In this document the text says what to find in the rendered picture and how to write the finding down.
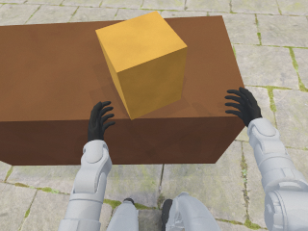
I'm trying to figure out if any carton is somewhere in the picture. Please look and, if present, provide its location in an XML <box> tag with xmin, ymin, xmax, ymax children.
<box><xmin>95</xmin><ymin>11</ymin><xmax>188</xmax><ymax>120</ymax></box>

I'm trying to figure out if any pedestal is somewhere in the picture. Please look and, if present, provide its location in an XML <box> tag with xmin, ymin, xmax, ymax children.
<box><xmin>0</xmin><ymin>15</ymin><xmax>245</xmax><ymax>167</ymax></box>

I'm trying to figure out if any right robot thigh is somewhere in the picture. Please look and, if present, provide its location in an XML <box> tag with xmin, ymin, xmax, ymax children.
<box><xmin>172</xmin><ymin>195</ymin><xmax>221</xmax><ymax>231</ymax></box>

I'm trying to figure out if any left robot shin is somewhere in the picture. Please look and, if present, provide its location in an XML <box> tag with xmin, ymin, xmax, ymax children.
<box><xmin>121</xmin><ymin>200</ymin><xmax>133</xmax><ymax>205</ymax></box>

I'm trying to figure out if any right robot hand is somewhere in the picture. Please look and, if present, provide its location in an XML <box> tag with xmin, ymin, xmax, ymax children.
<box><xmin>224</xmin><ymin>87</ymin><xmax>263</xmax><ymax>127</ymax></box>

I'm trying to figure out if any right robot upper arm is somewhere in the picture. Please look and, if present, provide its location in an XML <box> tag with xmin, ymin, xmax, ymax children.
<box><xmin>264</xmin><ymin>190</ymin><xmax>308</xmax><ymax>231</ymax></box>

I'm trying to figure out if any right robot forearm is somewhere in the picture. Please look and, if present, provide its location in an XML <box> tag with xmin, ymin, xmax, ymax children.
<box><xmin>246</xmin><ymin>117</ymin><xmax>308</xmax><ymax>194</ymax></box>

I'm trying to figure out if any left robot forearm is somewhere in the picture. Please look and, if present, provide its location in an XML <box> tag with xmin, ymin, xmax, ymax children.
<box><xmin>58</xmin><ymin>140</ymin><xmax>113</xmax><ymax>231</ymax></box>

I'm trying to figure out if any left robot hand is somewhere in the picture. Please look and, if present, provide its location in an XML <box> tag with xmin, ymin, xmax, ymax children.
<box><xmin>88</xmin><ymin>101</ymin><xmax>115</xmax><ymax>142</ymax></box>

